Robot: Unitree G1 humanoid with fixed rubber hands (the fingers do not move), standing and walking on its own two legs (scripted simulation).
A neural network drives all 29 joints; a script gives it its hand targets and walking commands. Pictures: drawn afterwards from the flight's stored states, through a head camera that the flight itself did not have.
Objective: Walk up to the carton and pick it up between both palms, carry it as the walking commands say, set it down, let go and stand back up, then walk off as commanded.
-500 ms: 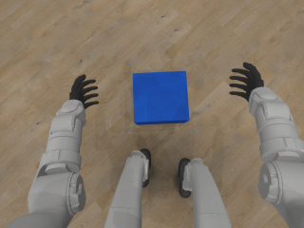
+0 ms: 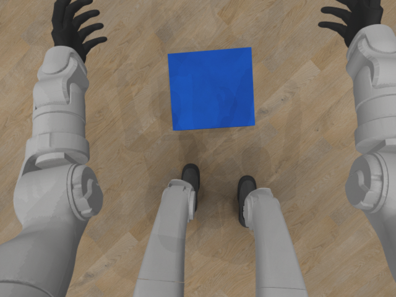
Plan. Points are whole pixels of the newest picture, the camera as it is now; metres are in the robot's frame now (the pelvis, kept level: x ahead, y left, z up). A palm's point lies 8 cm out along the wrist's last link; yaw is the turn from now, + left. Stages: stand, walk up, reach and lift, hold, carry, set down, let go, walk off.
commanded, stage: reach and lift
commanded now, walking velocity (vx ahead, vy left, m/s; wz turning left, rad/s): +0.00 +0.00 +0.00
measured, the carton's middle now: (211, 93) +0.50 +0.04 -0.58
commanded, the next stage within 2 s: none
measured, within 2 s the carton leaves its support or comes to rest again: neither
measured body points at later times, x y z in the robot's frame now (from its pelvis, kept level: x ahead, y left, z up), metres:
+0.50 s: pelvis -0.02 -0.01 -0.10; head +0.33 +0.00 +0.18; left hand +0.50 +0.27 -0.23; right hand +0.55 -0.19 -0.23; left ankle +0.09 +0.10 -0.62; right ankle +0.06 -0.13 -0.62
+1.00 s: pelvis -0.06 +0.00 -0.24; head +0.31 +0.03 +0.00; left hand +0.49 +0.27 -0.39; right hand +0.54 -0.18 -0.38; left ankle +0.09 +0.10 -0.62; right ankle +0.05 -0.13 -0.62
